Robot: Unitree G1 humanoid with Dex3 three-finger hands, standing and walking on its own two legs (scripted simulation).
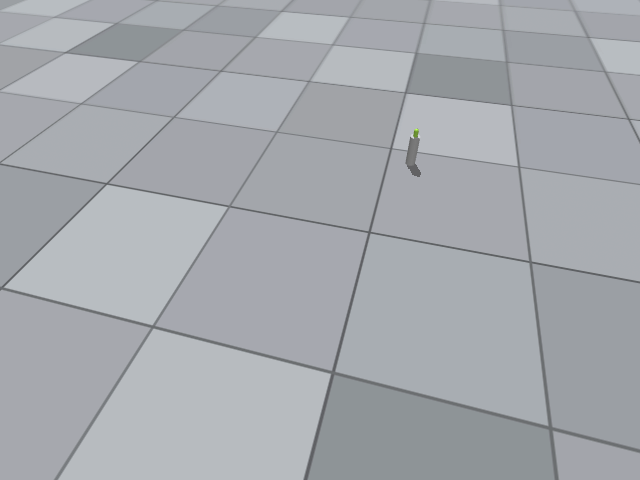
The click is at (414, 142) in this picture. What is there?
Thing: necked bottle
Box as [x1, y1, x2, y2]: [405, 129, 419, 165]
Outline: 417,129 415,129 414,133 410,136 405,162 408,165 412,165 414,163 419,140
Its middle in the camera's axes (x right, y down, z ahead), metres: +0.48 -0.52 +2.02
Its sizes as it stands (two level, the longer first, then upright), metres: 0.050 0.050 0.205
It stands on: the floor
